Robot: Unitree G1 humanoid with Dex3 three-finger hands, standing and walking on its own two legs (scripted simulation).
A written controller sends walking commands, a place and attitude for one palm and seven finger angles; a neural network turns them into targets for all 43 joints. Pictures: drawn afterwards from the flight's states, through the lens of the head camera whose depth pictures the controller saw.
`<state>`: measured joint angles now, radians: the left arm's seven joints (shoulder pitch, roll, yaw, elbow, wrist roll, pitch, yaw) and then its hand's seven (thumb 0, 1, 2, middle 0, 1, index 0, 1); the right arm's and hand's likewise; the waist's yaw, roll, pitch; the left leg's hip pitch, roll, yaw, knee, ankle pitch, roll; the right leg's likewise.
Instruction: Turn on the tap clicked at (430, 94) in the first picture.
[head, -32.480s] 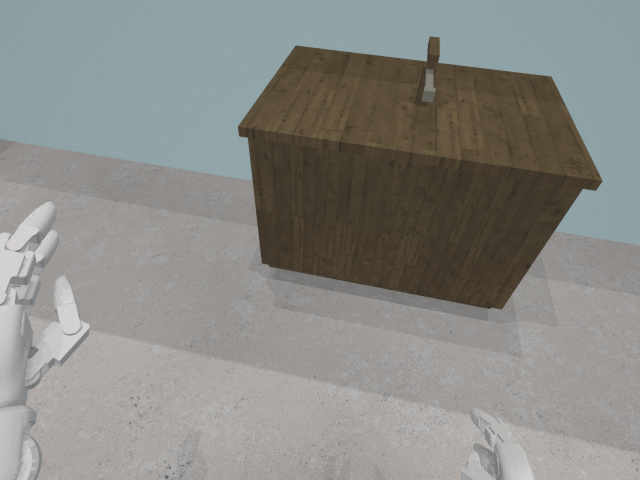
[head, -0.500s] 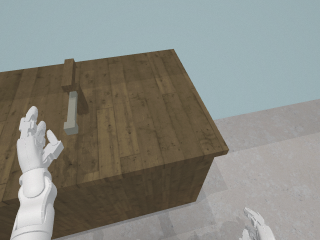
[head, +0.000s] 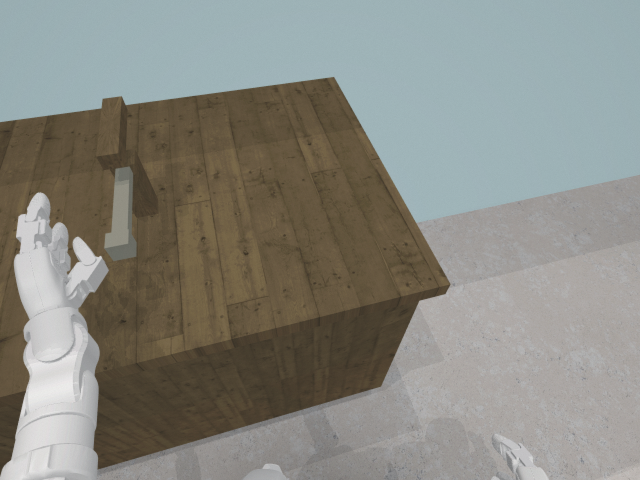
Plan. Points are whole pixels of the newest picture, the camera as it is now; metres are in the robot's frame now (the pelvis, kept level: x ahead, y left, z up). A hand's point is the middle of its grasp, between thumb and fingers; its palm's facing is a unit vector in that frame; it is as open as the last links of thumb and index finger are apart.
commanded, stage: reach beside the lever's end, fingers flat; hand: left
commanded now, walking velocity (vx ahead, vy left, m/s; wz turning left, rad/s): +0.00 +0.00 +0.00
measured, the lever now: (121, 245) +0.38 +0.28 +0.07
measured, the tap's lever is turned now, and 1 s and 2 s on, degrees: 0 3 32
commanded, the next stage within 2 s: push the lever round in 0.32 s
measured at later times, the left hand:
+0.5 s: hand (98, 266) +0.35 +0.29 +0.07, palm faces +0.52 -0.85 -0.08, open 7.8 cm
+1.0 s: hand (119, 263) +0.35 +0.27 +0.07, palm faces +0.51 -0.86 -0.08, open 7.8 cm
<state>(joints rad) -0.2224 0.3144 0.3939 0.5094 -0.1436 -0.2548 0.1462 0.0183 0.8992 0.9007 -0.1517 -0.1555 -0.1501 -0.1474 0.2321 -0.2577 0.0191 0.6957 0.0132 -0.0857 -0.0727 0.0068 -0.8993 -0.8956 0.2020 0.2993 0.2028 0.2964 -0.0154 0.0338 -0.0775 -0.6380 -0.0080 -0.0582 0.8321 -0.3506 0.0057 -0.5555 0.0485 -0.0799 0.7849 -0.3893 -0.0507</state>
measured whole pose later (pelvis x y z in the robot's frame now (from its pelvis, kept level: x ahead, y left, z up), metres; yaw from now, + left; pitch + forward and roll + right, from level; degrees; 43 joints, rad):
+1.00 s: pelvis +0.00 +0.01 +0.00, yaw +0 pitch +10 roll -3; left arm -0.22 0.25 0.32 0.47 -0.11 -0.28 0.22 0.01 0.90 0.90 -0.15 -0.15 -0.15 -0.15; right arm 0.23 -0.25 0.02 0.69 0.01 -0.06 -0.05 0.01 -0.90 -0.90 0.20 0.30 0.20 0.30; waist -0.01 0.04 -0.09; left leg -0.67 -0.02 -0.06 0.87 -0.37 0.02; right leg -0.57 0.04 -0.09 0.80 -0.40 -0.04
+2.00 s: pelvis +0.01 -0.01 -0.01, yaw +1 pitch +11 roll -2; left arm -0.38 0.08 0.20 0.55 0.03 -0.20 0.63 0.01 0.93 0.91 -0.15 -0.15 -0.15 -0.15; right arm 0.21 -0.22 -0.01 0.70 -0.04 0.00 -0.01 0.01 -0.90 -0.90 0.20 0.30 0.20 0.30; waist -0.03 0.04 -0.12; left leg -0.68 -0.01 -0.07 0.87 -0.38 -0.01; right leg -0.60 0.05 -0.09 0.83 -0.43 -0.06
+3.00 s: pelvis +0.01 -0.02 -0.02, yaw +1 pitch +15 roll -1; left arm -0.72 -0.01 0.31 0.83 0.15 -0.13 0.94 0.01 0.98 0.93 -0.15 -0.15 -0.15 -0.15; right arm 0.23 -0.20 -0.04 0.77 -0.11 0.03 0.06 0.00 -0.90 -0.90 0.20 0.30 0.20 0.30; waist -0.08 0.05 -0.17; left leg -0.81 -0.01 -0.09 0.93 -0.38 -0.03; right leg -0.73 0.05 -0.11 0.89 -0.44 -0.08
